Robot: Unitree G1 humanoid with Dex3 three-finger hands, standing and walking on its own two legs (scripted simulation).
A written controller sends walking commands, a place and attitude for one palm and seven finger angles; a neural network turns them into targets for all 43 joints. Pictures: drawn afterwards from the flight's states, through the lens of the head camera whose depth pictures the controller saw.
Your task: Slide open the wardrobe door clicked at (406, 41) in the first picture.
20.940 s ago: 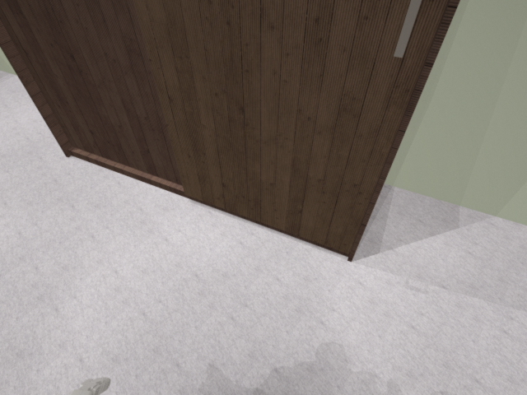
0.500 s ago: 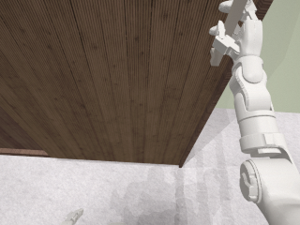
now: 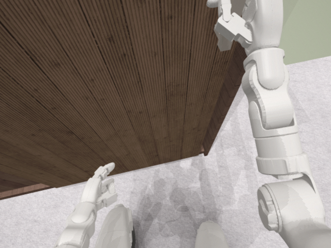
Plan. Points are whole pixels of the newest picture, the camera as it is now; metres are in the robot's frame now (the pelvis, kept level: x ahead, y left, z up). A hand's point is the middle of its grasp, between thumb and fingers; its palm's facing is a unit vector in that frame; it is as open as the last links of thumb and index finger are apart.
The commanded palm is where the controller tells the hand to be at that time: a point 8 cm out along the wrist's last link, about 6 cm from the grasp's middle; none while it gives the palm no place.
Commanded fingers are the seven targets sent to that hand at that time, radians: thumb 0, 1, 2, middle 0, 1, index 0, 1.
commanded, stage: step sideways, sliding the door along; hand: right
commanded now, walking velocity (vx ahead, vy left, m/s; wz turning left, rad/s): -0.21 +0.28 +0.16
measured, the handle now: out of the picture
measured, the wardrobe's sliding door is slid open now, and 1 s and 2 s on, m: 0.04 0.35 0.68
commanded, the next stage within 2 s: none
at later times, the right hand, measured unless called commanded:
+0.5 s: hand (147, 30) +0.43 -0.02 +0.24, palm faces +0.22 +0.97 -0.05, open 6.6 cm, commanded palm +0.39 +0.00 +0.23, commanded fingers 0.00 -0.90 -0.90 0.45 1.40 0.45 1.40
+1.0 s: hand (21, 60) +0.40 +0.16 +0.23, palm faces +0.03 +1.00 -0.05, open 7.2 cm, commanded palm +0.37 +0.18 +0.23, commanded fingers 0.00 -0.90 -0.90 0.45 1.40 0.45 1.40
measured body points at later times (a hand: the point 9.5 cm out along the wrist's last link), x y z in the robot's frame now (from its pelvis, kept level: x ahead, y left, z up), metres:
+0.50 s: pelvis +0.06 +0.15 +0.01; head +0.16 +0.12 +0.44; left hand +0.27 +0.36 -0.09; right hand +0.41 -0.08 +0.24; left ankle +0.09 +0.30 -0.67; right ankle +0.03 -0.01 -0.73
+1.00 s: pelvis +0.04 +0.26 +0.00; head +0.13 +0.24 +0.44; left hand +0.26 +0.48 -0.08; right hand +0.39 +0.11 +0.24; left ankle +0.06 +0.40 -0.66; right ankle +0.05 +0.14 -0.73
